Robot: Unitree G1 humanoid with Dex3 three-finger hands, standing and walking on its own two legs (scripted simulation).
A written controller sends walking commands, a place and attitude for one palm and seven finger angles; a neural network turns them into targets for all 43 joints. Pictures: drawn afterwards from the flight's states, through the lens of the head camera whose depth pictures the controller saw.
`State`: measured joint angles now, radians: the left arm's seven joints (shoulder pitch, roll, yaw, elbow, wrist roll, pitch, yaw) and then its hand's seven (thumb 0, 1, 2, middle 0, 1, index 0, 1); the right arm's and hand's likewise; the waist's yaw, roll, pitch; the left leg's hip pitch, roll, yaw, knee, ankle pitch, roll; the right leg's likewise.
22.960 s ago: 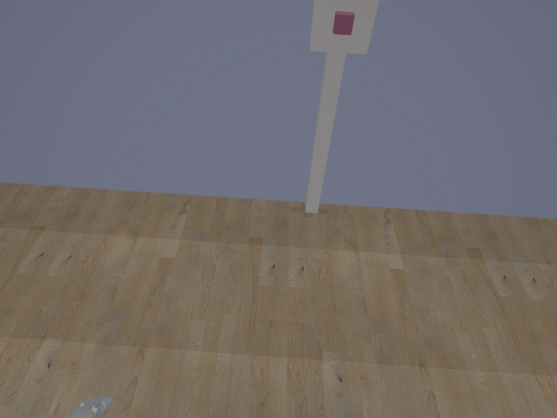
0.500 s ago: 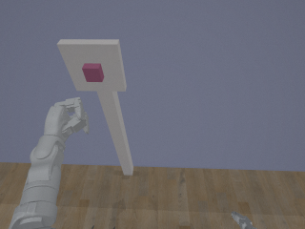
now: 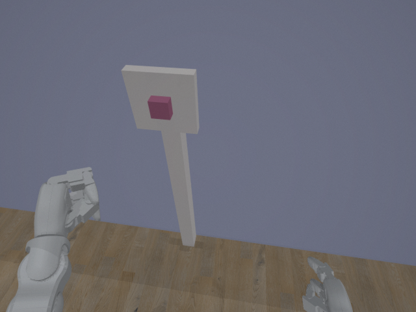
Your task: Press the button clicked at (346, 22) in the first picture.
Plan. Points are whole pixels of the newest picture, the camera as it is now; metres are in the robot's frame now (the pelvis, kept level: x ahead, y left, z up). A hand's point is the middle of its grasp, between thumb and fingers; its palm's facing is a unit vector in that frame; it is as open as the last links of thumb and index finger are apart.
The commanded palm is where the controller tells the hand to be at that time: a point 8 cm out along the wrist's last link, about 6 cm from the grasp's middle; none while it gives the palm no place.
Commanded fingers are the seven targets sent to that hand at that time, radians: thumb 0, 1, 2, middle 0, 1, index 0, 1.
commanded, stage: draw the hand back to the body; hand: left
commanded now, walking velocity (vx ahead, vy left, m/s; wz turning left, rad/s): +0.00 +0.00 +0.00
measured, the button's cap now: (161, 107) +0.56 +0.19 +0.11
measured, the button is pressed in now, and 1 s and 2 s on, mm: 0 0 0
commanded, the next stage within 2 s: step back with the hand held close in 0.66 s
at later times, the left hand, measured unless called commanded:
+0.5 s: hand (51, 227) +0.18 +0.25 +0.16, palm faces +0.42 -0.82 -0.40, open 3.1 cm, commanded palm +0.13 +0.29 +0.17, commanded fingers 0.00 0.90 0.90 -1.30 -1.50 -1.30 -1.50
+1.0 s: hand (59, 225) +0.19 +0.25 +0.15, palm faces +0.34 -0.83 -0.44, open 3.1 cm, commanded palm +0.12 +0.29 +0.17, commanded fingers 0.00 0.90 0.90 -1.30 -1.50 -1.30 -1.50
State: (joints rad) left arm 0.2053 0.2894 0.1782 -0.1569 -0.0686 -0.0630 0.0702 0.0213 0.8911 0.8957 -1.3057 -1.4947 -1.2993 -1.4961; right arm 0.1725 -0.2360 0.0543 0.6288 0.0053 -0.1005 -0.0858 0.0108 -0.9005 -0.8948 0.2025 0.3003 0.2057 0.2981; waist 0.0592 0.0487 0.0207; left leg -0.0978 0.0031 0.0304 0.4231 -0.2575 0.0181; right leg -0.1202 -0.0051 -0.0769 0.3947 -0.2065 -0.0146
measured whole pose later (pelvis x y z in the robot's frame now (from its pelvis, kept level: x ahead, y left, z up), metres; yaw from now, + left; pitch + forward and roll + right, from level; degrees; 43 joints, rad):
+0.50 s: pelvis +0.01 +0.01 +0.00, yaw +0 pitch -6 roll -1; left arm 0.56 0.31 0.28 -0.49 -0.04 -0.09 0.10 0.02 0.89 0.90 -1.31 -1.49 -1.30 -1.50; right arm 0.21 -0.23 0.02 0.63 -0.01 -0.09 -0.07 0.01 -0.90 -0.89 0.20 0.30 0.21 0.30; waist 0.08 0.08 0.00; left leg -0.04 0.00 0.03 0.41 -0.28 0.03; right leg -0.05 -0.01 -0.07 0.36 -0.21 0.00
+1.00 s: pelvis -0.01 +0.01 +0.00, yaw +0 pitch +0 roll -1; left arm 0.56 0.33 0.32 -0.48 -0.04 -0.16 0.11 0.02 0.89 0.90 -1.31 -1.49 -1.30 -1.50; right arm 0.19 -0.24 0.02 0.59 -0.01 -0.04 -0.07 0.01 -0.90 -0.89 0.20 0.30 0.21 0.30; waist 0.01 0.06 0.02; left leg -0.20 0.00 0.04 0.45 -0.24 0.03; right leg -0.20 -0.01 -0.07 0.37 -0.16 0.00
